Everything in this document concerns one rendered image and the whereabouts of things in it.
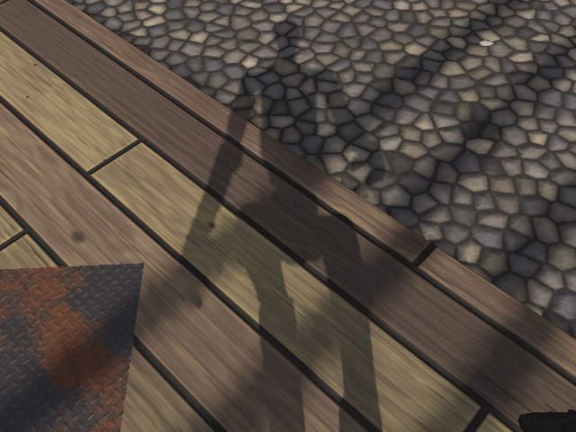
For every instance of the right robot hand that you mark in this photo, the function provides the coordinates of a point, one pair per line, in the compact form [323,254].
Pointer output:
[548,421]

